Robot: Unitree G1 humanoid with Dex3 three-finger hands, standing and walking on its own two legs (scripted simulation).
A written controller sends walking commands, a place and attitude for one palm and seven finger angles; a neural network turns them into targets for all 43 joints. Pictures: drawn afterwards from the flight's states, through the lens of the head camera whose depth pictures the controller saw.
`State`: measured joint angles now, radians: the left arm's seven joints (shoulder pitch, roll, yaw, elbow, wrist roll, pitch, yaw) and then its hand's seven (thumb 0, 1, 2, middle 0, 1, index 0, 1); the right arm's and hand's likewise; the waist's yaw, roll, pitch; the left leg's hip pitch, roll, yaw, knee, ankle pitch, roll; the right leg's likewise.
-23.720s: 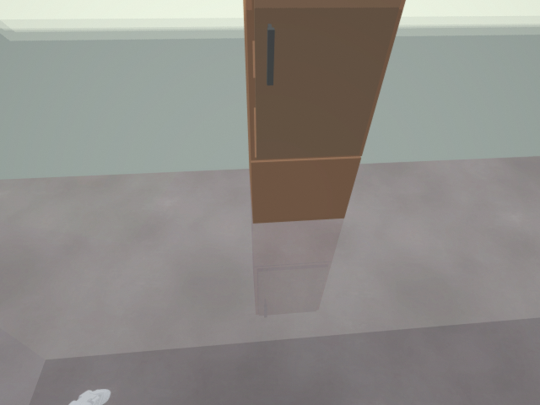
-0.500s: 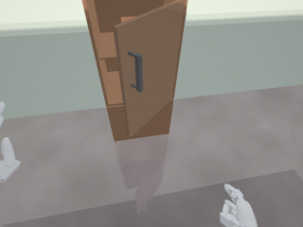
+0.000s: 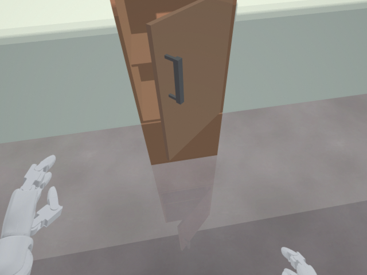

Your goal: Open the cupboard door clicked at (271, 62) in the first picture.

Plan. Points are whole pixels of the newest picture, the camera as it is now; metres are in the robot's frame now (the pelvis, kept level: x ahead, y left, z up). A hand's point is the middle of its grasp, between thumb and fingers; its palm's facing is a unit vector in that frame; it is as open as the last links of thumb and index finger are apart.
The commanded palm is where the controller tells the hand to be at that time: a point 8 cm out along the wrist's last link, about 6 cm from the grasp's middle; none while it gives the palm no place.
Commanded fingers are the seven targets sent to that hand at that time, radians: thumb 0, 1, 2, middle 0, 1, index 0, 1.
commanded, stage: let the arm hang, fingers relaxed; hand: left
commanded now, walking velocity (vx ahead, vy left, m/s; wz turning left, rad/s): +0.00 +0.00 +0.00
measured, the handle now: (174, 80) +0.66 +0.07 +0.07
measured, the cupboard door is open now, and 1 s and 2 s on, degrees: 41 41 41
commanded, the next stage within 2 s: look to check the result in 1.02 s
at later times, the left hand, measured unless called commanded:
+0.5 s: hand out of the picture +0.01 +0.19 -0.16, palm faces +0.03 -0.96 -0.28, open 7.2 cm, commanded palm none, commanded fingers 0.00 0.90 0.90 -0.20 -0.30 -0.20 -0.30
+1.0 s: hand out of the picture +0.07 +0.18 -0.16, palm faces +0.02 -0.98 -0.22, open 7.3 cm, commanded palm none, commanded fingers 0.00 0.90 0.90 -0.20 -0.30 -0.20 -0.30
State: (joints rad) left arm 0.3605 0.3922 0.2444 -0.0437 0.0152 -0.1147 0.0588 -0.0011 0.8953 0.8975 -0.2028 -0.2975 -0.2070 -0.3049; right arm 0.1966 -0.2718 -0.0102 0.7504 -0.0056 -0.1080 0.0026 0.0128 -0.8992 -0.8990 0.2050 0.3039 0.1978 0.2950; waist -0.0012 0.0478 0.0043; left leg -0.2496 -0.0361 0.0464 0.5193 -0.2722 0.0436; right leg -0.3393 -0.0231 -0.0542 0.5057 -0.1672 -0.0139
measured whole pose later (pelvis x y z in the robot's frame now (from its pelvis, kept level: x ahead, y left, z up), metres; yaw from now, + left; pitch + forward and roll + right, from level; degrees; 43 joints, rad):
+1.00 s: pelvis +0.03 -0.01 +0.01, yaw +1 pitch -1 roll +0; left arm 0.16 0.20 0.01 1.13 0.01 -0.01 0.01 0.00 0.91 0.90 -0.20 -0.30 -0.21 -0.30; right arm 0.24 -0.21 0.00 1.13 -0.02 0.00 -0.02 0.01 -0.90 -0.90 0.20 0.30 0.20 0.29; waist -0.01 0.00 0.04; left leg -0.10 -0.03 0.02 0.36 -0.23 0.03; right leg -0.20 -0.01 -0.07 0.38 -0.15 -0.03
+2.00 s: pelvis +0.04 -0.02 +0.00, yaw -5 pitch -1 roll +1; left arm 0.19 0.21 0.05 1.08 0.02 0.05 0.00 0.00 0.91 0.90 -0.20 -0.30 -0.20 -0.30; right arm 0.20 -0.18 -0.02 1.06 -0.02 0.03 -0.05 0.01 -0.90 -0.90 0.20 0.30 0.20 0.29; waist 0.01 -0.01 0.08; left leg -0.11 0.00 0.12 0.45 -0.32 0.01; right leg -0.29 0.02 0.01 0.55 -0.24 -0.04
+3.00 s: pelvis +0.11 -0.03 +0.01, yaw -36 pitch +2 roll -2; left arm 0.21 0.29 0.11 0.92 0.03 0.05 -0.01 0.00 0.91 0.90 -0.20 -0.30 -0.20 -0.30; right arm 0.15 -0.18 -0.01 0.86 -0.03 0.02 -0.04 0.01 -0.90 -0.90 0.20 0.30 0.20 0.29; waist 0.04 -0.05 0.10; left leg -0.24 0.04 0.02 0.49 -0.29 0.01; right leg -0.51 0.06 0.08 1.11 -0.48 0.05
